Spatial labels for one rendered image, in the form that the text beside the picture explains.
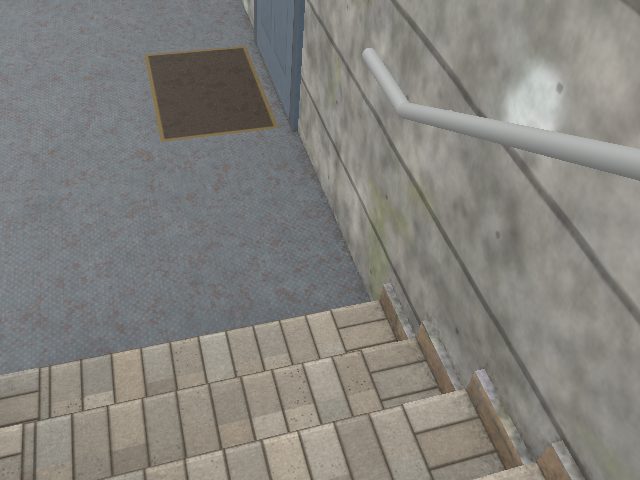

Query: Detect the stairs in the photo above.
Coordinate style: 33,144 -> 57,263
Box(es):
0,300 -> 547,480

